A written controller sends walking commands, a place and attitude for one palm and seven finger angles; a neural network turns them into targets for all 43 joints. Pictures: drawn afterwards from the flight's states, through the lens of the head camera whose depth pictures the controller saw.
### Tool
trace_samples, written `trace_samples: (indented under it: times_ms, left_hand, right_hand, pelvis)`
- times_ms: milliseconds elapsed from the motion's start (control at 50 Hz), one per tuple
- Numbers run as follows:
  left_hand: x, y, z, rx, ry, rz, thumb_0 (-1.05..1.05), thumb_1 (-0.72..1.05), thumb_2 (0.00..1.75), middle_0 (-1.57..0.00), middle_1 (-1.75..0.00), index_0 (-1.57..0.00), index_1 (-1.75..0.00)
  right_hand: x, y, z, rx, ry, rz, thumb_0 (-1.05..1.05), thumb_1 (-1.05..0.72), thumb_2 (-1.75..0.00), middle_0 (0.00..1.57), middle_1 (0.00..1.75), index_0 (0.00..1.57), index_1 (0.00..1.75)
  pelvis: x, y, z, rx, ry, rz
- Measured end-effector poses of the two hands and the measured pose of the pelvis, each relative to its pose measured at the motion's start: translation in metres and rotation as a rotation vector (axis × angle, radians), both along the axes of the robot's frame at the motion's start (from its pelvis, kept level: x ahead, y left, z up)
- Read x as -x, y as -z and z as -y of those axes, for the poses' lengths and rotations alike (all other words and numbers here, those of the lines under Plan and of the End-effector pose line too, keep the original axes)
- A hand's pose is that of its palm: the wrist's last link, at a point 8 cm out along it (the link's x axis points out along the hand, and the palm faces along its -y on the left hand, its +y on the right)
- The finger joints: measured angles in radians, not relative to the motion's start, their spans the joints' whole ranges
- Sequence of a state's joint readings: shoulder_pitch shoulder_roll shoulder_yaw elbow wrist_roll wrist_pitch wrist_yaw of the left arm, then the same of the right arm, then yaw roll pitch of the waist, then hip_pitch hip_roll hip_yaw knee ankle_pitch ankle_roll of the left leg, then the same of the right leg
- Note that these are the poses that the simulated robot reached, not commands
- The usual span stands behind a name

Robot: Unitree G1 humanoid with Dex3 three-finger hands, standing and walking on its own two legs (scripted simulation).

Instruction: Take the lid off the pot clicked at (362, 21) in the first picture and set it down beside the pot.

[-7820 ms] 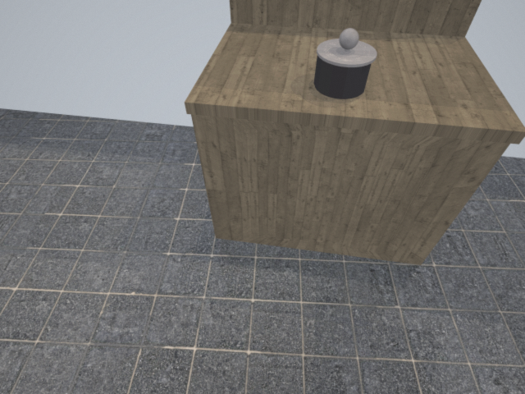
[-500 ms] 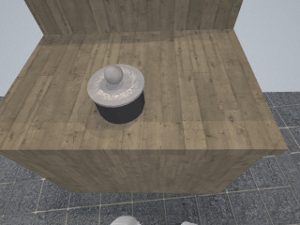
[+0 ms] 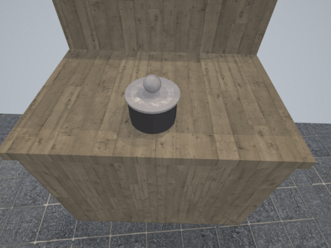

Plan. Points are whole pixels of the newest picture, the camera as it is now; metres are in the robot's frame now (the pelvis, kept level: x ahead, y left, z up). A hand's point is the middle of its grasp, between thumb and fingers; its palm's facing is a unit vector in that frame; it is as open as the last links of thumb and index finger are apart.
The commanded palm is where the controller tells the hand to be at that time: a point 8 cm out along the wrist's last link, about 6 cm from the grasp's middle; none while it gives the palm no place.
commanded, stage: come to a stop and stand still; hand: left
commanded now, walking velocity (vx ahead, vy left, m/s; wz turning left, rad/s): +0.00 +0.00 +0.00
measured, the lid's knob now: (152, 83) +0.53 +0.08 +0.12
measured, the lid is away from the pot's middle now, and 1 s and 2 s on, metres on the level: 0.00 0.00 0.00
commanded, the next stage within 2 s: look again from close up in 0.38 s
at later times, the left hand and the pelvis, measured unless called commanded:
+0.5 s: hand out of the picture -0.03 +0.15 -0.17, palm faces +0.02 -0.99 -0.15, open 7.3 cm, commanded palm none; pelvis -0.02 +0.00 +0.01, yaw +0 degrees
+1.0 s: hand out of the picture -0.02 +0.20 -0.17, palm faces +0.03 -0.97 -0.23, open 7.3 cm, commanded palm none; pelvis -0.04 +0.02 +0.00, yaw +0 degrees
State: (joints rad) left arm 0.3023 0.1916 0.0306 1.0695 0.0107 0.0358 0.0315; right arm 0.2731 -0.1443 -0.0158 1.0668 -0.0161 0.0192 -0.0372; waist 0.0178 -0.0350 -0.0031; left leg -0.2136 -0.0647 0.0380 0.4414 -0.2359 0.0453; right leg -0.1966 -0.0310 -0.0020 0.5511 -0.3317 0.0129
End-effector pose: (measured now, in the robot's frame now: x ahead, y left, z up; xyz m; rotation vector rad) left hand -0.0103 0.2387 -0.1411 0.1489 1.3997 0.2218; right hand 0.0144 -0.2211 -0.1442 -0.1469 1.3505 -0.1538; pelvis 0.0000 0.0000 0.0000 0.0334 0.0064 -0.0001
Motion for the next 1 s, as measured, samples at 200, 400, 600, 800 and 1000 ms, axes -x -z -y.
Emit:
trace_samples:
  times_ms: [200,400,600,800,1000]
  left_hand:
    - [0.035,-0.005,0.027,0.045,0.021,-0.073,0.00,0.91,0.90,-0.20,-0.30,-0.20,-0.30]
    - [0.029,0.002,0.041,0.095,0.031,-0.035,0.00,0.91,0.90,-0.20,-0.30,-0.20,-0.30]
    - [0.022,-0.003,0.024,0.040,0.048,0.014,0.00,0.92,0.90,-0.20,-0.30,-0.20,-0.30]
    - [0.014,-0.010,0.002,-0.015,0.058,0.070,0.00,0.91,0.90,-0.20,-0.30,-0.20,-0.30]
    - [0.013,-0.007,-0.006,-0.004,0.061,0.094,0.00,0.91,0.90,-0.20,-0.30,-0.20,-0.30]
  right_hand:
    - [0.032,0.002,-0.004,-0.030,0.035,-0.052,0.01,-0.93,-0.90,0.20,0.30,0.20,0.30]
    - [0.055,-0.002,-0.009,-0.028,0.046,-0.090,0.00,-0.91,-0.90,0.20,0.30,0.20,0.30]
    - [0.053,0.003,-0.014,-0.042,0.034,-0.054,0.01,-0.92,-0.90,0.20,0.30,0.20,0.30]
    - [0.025,0.008,-0.004,-0.026,0.008,0.041,0.02,-0.93,-0.90,0.20,0.30,0.20,0.30]
    - [0.009,0.003,-0.010,-0.015,-0.023,0.095,0.01,-0.92,-0.90,0.20,0.30,0.20,0.30]
  pelvis:
    - [0.011,-0.006,0.001,0.026,0.007,0.021]
    - [0.018,-0.007,0.002,0.029,0.007,0.026]
    - [0.024,-0.003,-0.001,0.035,-0.007,0.025]
    - [0.035,0.000,-0.010,0.040,-0.005,0.032]
    - [0.041,0.000,-0.018,0.035,-0.001,0.036]
